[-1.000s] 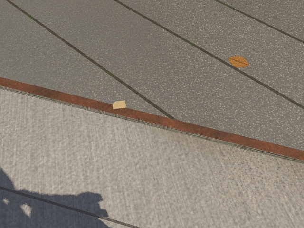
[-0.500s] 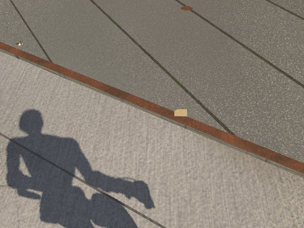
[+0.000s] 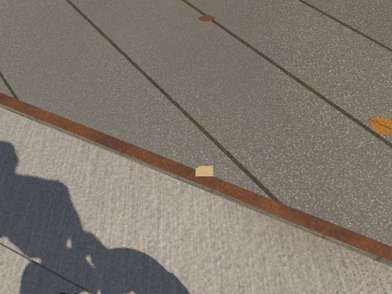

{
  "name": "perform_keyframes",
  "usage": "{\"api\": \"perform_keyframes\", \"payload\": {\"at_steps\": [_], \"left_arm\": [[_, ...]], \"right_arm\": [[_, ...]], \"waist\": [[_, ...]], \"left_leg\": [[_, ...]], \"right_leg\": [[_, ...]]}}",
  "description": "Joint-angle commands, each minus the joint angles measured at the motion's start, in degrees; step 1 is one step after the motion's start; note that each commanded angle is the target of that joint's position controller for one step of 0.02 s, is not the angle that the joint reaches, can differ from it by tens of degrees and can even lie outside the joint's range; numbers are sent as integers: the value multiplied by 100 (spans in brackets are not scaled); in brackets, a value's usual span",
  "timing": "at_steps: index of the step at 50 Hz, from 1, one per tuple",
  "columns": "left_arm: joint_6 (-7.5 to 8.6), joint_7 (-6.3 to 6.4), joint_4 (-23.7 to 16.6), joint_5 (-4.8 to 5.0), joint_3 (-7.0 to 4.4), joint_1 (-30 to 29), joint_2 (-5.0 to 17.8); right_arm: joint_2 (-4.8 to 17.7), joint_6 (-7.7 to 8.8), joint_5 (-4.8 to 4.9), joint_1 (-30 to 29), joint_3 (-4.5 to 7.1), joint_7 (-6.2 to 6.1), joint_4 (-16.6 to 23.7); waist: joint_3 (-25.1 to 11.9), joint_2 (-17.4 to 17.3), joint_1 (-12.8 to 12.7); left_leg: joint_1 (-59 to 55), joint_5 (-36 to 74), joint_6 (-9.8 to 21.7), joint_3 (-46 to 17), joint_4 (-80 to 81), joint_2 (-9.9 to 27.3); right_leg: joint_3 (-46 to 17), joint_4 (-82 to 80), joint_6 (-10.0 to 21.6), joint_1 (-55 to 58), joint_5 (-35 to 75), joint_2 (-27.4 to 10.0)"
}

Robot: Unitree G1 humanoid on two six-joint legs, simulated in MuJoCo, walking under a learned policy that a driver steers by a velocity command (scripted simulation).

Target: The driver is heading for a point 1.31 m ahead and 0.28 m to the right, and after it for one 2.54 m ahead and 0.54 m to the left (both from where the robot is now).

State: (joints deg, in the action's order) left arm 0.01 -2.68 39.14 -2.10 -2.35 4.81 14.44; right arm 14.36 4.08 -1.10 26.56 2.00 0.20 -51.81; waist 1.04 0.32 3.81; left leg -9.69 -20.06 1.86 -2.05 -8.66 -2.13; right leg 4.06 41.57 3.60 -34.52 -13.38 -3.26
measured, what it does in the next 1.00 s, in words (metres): climbs: left foot, then right foot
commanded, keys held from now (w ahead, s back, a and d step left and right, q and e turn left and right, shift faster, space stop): w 1.00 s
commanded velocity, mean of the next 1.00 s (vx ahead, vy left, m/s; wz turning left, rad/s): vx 0.49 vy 0.00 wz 0.01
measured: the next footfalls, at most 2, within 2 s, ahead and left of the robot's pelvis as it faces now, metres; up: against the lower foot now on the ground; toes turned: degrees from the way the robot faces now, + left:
left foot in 0.46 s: +0.41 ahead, +0.09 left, +0.04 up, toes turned +5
right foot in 0.96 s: +0.70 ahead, -0.13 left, +0.06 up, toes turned -7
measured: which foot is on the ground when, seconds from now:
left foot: down 0.00-0.06, up 0.08-0.44, down 0.46-1.00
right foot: down 0.00-0.48, up 0.50-0.94, down 0.96-1.00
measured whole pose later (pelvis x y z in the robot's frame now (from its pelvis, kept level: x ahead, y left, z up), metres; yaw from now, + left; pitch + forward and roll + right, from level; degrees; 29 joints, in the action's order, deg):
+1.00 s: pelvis +0.54 -0.02 +0.04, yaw -1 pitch +1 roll +1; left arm 1.2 -1.7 45.4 -1.9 -1.5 1.4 12.1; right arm 11.0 5.0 -1.6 25.3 2.2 -0.3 -60.2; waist 2.3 0.1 3.0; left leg -9.3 -20.6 0.6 5.3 -10.6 -0.8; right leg 5.4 38.7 5.9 -30.9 -16.0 -2.9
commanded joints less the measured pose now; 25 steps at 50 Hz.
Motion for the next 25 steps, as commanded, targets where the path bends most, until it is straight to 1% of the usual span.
{"api": "perform_keyframes", "payload": {"at_steps": [1,2,3,4,5,6,7,8,9,10,11,12,13,14,15,16,17,18,19,20,21,22,23,24,25], "left_arm": [[120,157,-297,17,-178,268,604],[179,223,-33,8,-261,1087,669],[192,304,289,-16,-421,2104,1022],[192,330,528,-58,-480,2876,1283],[189,336,535,-44,-443,2728,1279],[209,368,414,-91,-361,1811,1030],[246,365,423,-45,-253,1336,637],[287,356,465,-8,-183,1124,447],[340,348,514,22,-149,1053,371],[399,334,575,37,-129,1043,303],[447,332,655,68,-144,1071,351],[479,330,719,80,-168,1069,426],[487,329,785,68,-159,1066,378],[507,313,801,53,-186,1049,535],[523,297,839,41,-184,1010,482],[532,283,877,38,-188,985,487],[523,267,882,30,-220,919,596],[521,272,949,37,-254,1020,701],[495,261,1014,44,-276,1110,784],[466,248,1072,62,-287,1189,831],[435,233,1112,55,-281,1201,815],[414,223,1124,45,-286,1108,862],[369,206,1150,16,-276,1026,835],[345,157,1057,120,-187,1265,512],[344,130,921,136,-120,1159,363]], "right_arm": [[866,12,-10,265,156,-33,50],[972,-15,68,325,156,-47,-53],[969,3,143,147,134,-30,38],[406,51,199,-136,0,25,240],[557,75,109,-561,46,28,358],[577,65,92,-1008,44,27,506],[580,54,52,-1091,38,73,482],[537,-4,-19,-1080,47,108,471],[492,-114,-97,-906,36,141,383],[414,-206,-133,-840,18,189,327],[345,-261,-144,-907,1,237,365],[337,-289,-132,-1096,-7,275,441],[344,-317,-116,-1332,-2,288,482],[317,-329,-105,-1475,-43,309,640],[398,-335,-101,-1745,-44,313,704],[403,-349,-91,-1877,-41,308,730],[416,-374,-65,-1941,-45,295,737],[447,-406,-72,-2074,-32,278,784],[485,-444,-79,-2129,-6,249,787],[491,-456,-82,-2131,19,224,803],[554,-443,-74,-1920,81,202,738],[549,-412,-52,-1503,128,176,625],[619,-359,-45,-625,220,139,296],[1022,-296,-75,293,404,77,-98],[1271,-266,-137,784,470,60,-232]], "waist": [[-84,-185,-414],[-755,-50,-806],[-1478,296,-1234],[-2300,1249,-1367],[-1888,685,-1388],[-859,288,-1015],[-375,119,-757],[-215,132,-527],[-174,296,-383],[-138,352,-303],[-42,432,-231],[86,490,-179],[142,416,-170],[223,720,-101],[343,640,-122],[351,605,-93],[302,568,-66],[352,577,-122],[336,478,-171],[386,445,-194],[283,353,-140],[161,351,89],[-258,91,480],[-943,-912,605],[-1110,-1653,685]], "left_leg": [[563,5998,625,-259,-1564,1199],[1175,5975,442,-89,-2835,1081],[2548,4223,220,-36,-4235,833],[4025,-665,-23,91,-6234,-12],[4690,-728,18,-524,-6822,-212],[5092,-191,123,-436,-6773,314],[4909,78,173,-280,-6412,544],[4601,162,162,-229,-6160,653],[4253,166,105,-116,-6048,652],[4091,182,61,17,-5985,616],[4140,270,10,117,-5828,607],[4274,454,-50,175,-5562,650],[4363,674,-97,335,-5473,618],[4318,766,-156,245,-4915,761],[4207,940,-198,289,-4487,791],[3959,1131,-226,340,-4049,769],[3627,1115,-247,460,-3556,711],[3492,1111,-211,476,-3214,735],[3334,926,-174,711,-3052,635],[3242,740,-87,757,-2954,617],[3007,483,23,1003,-2980,447],[2489,461,122,1071,-2745,310],[1505,474,190,1195,-2306,58],[-255,-358,490,206,-2028,455],[-678,-2356,778,-2289,-790,1785]], "right_leg": [[472,-581,311,1496,-150,690],[402,-996,451,3148,463,694],[-499,-1148,740,5059,373,-126],[-2712,-1646,1163,6316,-613,-1678],[-3902,-2656,1357,5502,-817,-1922],[-3182,-2682,1238,4721,-764,-1743],[-2551,-2753,1049,3903,-476,-1390],[-2075,-2925,876,3319,-412,-1136],[-1741,-3042,838,2892,-314,-992],[-1440,-3175,832,2643,-218,-875],[-1273,-3321,861,2518,-162,-815],[-1142,-3463,872,2447,-132,-782],[-898,-3581,824,2402,-90,-607],[-905,-3650,883,2276,-168,-748],[-773,-3714,846,2228,-75,-667],[-622,-3708,800,2189,94,-608],[-521,-3752,766,2180,166,-561],[-554,-3829,762,2326,280,-712],[-588,-3885,800,2487,338,-806],[-611,-3816,805,2656,416,-971],[-530,-3511,836,2772,723,-1004],[-354,-2860,786,2748,1447,-934],[-30,-1557,676,2635,2101,-611],[300,240,353,1278,1324,37],[174,1929,207,52,-1279,641]]}}
Over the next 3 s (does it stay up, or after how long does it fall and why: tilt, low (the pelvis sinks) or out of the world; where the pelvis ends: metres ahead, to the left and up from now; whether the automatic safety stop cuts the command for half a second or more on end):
stays up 1.33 -0.23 0.08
